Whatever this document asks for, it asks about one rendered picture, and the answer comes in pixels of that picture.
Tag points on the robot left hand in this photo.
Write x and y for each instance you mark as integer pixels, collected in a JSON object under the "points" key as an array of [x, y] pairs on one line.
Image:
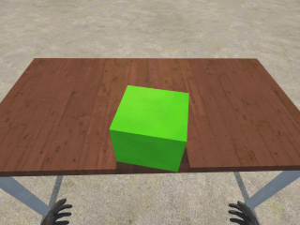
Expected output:
{"points": [[54, 214]]}

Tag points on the carton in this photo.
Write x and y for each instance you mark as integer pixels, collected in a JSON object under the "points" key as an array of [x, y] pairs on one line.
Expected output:
{"points": [[150, 128]]}

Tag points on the table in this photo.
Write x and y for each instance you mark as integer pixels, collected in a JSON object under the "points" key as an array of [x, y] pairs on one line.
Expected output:
{"points": [[56, 119]]}

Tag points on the robot right hand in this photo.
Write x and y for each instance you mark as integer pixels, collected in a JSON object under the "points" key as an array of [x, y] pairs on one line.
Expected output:
{"points": [[246, 215]]}

